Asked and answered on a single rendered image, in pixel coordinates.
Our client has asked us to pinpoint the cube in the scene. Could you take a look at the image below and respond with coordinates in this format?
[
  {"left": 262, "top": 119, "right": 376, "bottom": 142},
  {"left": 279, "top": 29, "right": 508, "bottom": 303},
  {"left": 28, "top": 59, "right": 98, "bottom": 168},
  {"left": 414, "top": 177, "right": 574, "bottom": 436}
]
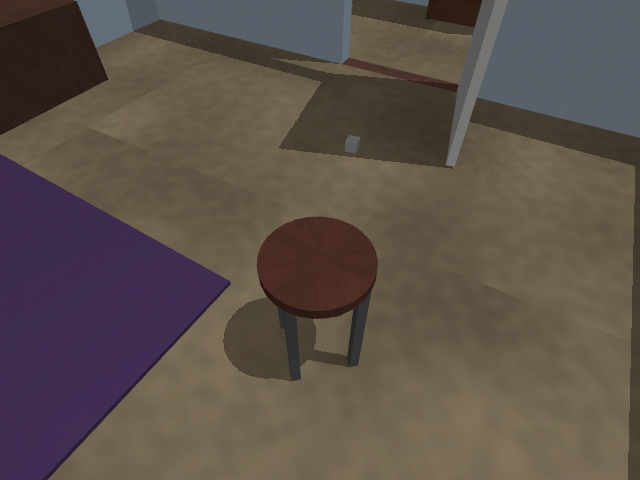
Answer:
[{"left": 345, "top": 135, "right": 360, "bottom": 154}]

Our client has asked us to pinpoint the stool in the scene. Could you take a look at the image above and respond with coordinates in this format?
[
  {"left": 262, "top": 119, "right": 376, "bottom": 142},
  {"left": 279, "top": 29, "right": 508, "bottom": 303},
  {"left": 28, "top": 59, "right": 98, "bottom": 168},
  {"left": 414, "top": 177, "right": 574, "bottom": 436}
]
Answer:
[{"left": 257, "top": 217, "right": 378, "bottom": 381}]

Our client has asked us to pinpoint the bookshelf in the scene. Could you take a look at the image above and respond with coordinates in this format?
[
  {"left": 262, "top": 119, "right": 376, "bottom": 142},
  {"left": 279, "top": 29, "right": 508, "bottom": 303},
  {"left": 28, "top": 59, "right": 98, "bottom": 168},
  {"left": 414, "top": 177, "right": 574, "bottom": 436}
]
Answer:
[{"left": 426, "top": 0, "right": 482, "bottom": 27}]

